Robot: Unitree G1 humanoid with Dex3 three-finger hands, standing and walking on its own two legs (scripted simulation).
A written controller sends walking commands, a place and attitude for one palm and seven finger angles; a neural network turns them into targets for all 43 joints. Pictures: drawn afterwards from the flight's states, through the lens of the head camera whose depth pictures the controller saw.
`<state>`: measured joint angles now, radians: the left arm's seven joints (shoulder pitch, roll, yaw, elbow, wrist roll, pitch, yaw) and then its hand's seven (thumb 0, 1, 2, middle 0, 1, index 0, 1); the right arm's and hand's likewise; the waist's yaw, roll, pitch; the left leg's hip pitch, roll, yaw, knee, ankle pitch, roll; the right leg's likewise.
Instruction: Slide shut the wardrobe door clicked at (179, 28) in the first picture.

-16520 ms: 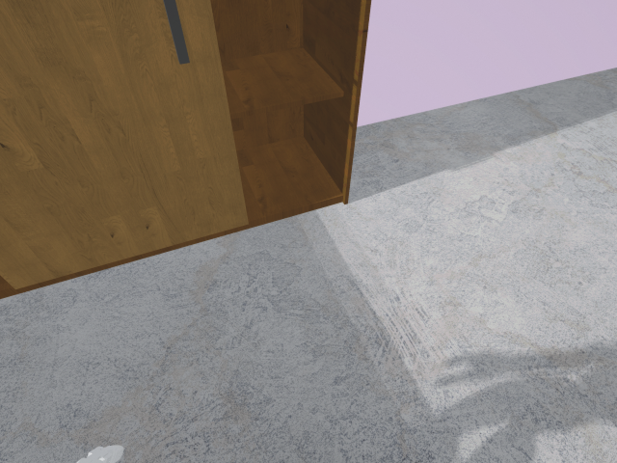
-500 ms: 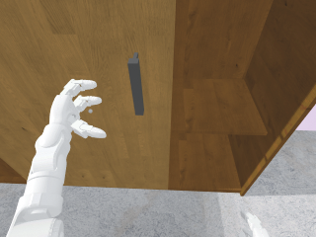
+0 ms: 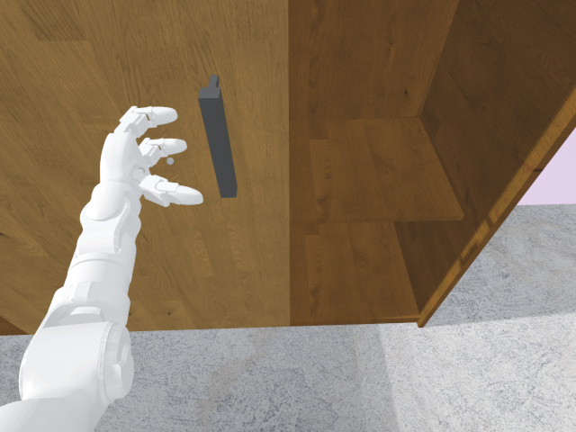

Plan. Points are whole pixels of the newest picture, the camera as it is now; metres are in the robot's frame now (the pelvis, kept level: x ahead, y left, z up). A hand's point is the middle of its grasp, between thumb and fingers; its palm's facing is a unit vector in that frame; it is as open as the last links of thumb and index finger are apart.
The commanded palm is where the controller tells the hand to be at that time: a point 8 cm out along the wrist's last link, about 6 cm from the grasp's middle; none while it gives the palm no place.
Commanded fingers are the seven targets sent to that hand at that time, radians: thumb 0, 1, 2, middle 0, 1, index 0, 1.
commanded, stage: move the hooked fingers beside the handle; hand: left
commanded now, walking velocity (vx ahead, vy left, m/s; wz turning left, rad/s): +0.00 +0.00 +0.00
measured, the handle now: (222, 140) +0.52 +0.09 +0.13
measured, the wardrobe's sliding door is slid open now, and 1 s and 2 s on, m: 0.46 0.46 0.46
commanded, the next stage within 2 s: feel for the door with the fingertips in 0.82 s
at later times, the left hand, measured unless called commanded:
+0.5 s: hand (172, 161) +0.45 +0.16 +0.14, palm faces +0.02 -1.00 -0.01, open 14.0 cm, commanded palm +0.43 +0.20 +0.14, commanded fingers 0.00 -0.50 0.30 -0.30 -1.20 -0.30 -1.20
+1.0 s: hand (181, 157) +0.46 +0.15 +0.14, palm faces +0.03 -1.00 -0.01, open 14.0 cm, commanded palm +0.43 +0.19 +0.14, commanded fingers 0.00 -0.50 0.30 -0.30 -1.20 -0.30 -1.20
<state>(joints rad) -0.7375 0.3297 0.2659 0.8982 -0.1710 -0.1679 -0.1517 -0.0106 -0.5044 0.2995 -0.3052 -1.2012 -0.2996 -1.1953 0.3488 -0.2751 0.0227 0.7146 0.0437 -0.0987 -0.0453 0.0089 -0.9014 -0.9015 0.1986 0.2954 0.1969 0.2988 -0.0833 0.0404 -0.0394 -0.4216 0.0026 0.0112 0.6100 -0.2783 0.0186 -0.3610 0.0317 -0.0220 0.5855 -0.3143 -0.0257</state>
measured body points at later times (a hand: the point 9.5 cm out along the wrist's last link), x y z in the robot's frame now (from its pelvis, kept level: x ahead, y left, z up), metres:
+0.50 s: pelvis +0.01 +0.00 +0.00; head +0.04 -0.01 +0.45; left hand +0.44 +0.21 +0.15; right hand +0.08 -0.25 -0.12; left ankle +0.02 +0.11 -0.73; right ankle -0.01 -0.10 -0.73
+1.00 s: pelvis +0.01 +0.00 +0.00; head +0.04 -0.01 +0.45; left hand +0.45 +0.20 +0.15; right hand +0.07 -0.26 -0.12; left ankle +0.02 +0.11 -0.73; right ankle -0.01 -0.10 -0.73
